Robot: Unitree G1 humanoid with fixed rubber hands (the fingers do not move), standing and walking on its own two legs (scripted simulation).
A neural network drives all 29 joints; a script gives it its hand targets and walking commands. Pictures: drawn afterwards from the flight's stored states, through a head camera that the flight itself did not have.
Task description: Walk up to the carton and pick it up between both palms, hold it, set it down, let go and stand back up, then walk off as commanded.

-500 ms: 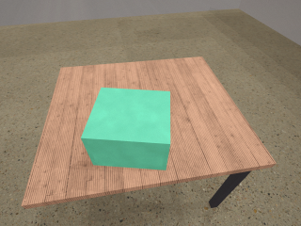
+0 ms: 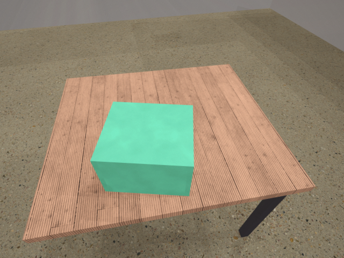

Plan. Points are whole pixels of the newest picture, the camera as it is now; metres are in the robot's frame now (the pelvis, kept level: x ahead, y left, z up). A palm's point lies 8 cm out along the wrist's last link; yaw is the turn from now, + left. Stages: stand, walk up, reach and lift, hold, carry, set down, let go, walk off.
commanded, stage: stand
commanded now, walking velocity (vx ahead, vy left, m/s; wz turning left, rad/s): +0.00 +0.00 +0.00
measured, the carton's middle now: (149, 147) +0.46 +0.07 -0.06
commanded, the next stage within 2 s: walk off in 0.22 s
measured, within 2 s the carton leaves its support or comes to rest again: neither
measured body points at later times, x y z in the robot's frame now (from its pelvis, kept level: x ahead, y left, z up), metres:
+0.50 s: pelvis -0.01 +0.00 -0.01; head +0.03 -0.01 +0.44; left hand +0.09 +0.30 -0.13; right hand +0.09 -0.31 -0.14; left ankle +0.01 +0.12 -0.75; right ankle -0.02 -0.13 -0.75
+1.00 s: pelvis -0.11 -0.05 -0.02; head -0.06 -0.10 +0.42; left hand -0.03 +0.26 -0.10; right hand +0.00 -0.37 -0.17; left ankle -0.17 +0.12 -0.64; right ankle -0.04 -0.12 -0.75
